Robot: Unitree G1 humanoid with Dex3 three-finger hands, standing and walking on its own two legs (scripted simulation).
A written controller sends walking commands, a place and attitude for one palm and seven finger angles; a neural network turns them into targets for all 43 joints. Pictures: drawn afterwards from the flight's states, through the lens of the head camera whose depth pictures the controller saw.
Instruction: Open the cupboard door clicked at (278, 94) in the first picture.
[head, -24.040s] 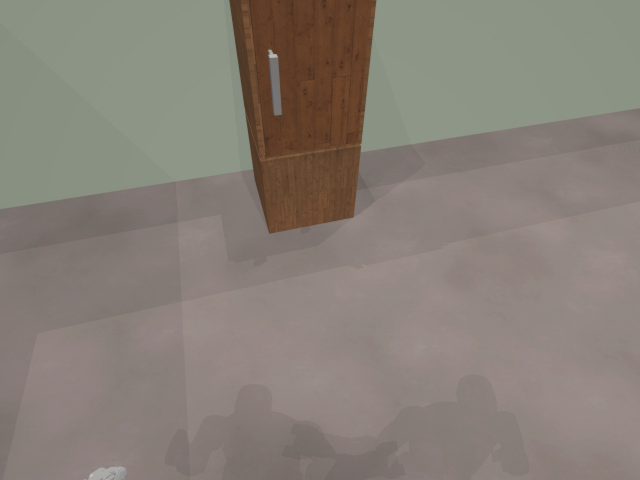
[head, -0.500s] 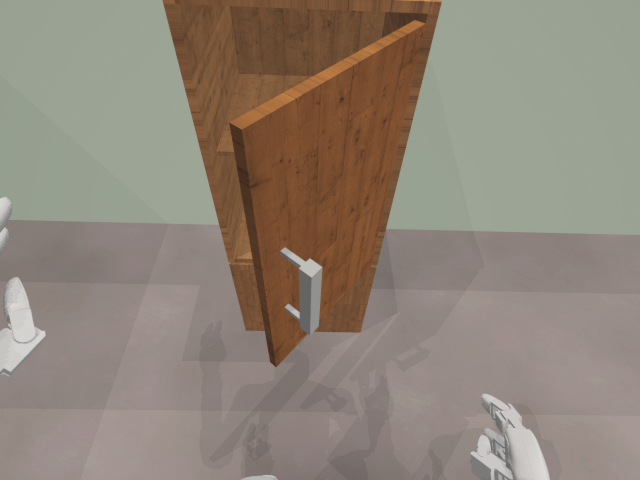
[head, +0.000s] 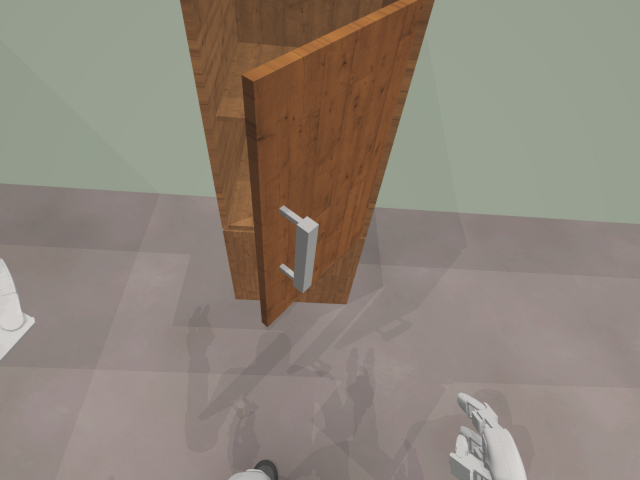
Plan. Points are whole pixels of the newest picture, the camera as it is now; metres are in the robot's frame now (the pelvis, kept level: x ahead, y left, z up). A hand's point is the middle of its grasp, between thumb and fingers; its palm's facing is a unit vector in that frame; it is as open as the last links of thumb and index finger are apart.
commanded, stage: step back with the hand held close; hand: left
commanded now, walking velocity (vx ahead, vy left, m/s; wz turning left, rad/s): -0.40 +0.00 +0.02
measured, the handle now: (295, 250) +0.47 +0.08 -0.07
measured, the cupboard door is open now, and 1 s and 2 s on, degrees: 50 50 50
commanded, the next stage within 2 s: stop stepping back and stand still in 0.02 s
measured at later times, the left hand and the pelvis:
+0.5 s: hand (35, 478) +0.10 +0.22 +0.16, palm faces +0.36 -0.83 -0.42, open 7.4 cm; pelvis -0.11 -0.03 +0.00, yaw -2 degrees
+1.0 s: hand out of the picture +0.05 +0.24 +0.15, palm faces +0.38 -0.81 -0.44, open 7.4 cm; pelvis -0.14 -0.02 +0.00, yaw -2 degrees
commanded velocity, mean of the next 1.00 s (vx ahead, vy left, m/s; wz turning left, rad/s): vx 0.01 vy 0.03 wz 0.01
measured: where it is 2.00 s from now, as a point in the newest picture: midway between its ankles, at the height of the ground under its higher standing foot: outside the picture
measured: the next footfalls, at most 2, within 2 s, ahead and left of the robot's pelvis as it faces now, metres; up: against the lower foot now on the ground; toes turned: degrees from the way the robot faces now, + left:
right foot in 0.10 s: -0.15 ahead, -0.14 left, +0.00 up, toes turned +0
left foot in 0.28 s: +0.01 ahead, +0.06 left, +0.00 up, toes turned -4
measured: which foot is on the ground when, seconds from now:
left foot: down 0.00-0.12, up 0.14-0.26, down 0.28-1.00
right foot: up 0.00-0.08, down 0.10-1.00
